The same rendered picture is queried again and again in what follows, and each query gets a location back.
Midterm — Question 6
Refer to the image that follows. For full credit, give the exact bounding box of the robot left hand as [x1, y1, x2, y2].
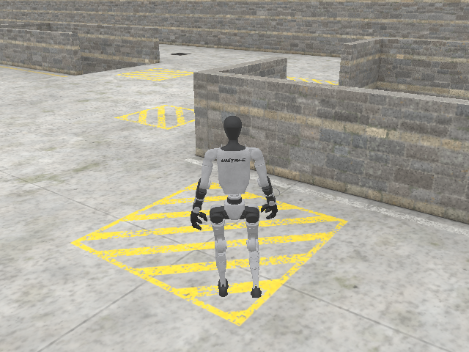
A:
[191, 211, 207, 230]

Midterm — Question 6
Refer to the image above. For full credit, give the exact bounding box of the right robot foot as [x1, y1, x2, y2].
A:
[251, 286, 262, 298]

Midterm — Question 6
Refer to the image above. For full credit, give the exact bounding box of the left robot forearm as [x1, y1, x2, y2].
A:
[192, 178, 207, 213]

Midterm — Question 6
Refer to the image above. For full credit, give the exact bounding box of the left robot upper arm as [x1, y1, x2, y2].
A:
[199, 148, 218, 190]

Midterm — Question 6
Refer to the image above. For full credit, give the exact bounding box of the right robot thigh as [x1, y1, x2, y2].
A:
[245, 204, 259, 252]

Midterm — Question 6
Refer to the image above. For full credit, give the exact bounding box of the right robot upper arm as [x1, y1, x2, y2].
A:
[248, 147, 269, 187]

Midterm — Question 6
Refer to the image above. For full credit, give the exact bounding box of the right robot forearm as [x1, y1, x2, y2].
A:
[262, 176, 276, 206]

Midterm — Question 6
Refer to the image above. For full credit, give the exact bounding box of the robot right hand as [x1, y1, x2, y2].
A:
[261, 203, 278, 219]

